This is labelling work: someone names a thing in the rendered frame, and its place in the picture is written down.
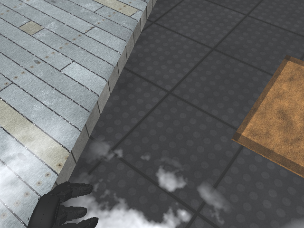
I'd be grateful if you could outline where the robot left hand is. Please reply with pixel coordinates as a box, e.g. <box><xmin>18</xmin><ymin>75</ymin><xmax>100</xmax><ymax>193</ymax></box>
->
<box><xmin>28</xmin><ymin>181</ymin><xmax>99</xmax><ymax>228</ymax></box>

